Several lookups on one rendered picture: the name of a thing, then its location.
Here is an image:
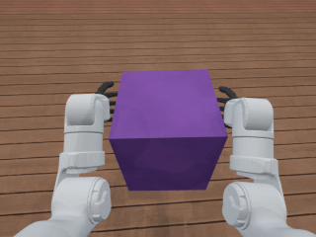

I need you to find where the left robot forearm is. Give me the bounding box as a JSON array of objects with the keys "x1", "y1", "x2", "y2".
[{"x1": 50, "y1": 94, "x2": 111, "y2": 213}]

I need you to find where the carton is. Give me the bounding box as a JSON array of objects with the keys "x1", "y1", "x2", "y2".
[{"x1": 109, "y1": 69, "x2": 228, "y2": 192}]

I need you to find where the left robot hand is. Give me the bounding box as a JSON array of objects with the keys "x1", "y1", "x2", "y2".
[{"x1": 95, "y1": 81, "x2": 118, "y2": 122}]

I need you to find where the right robot forearm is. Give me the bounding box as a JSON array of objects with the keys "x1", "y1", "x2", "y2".
[{"x1": 223, "y1": 97, "x2": 287, "y2": 218}]

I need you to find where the robot left upper arm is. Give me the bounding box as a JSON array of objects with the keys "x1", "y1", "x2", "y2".
[{"x1": 14, "y1": 177, "x2": 112, "y2": 237}]

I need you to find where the right robot hand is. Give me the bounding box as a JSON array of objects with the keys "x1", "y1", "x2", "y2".
[{"x1": 216, "y1": 86, "x2": 239, "y2": 128}]

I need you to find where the robot right upper arm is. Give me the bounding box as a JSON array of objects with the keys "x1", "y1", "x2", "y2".
[{"x1": 222, "y1": 181, "x2": 316, "y2": 237}]

